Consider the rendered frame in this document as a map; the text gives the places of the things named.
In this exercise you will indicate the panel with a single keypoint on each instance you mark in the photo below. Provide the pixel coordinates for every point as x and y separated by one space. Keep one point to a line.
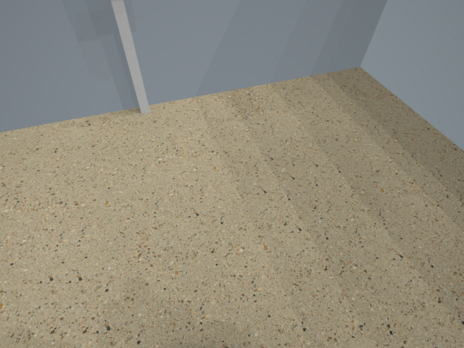
130 52

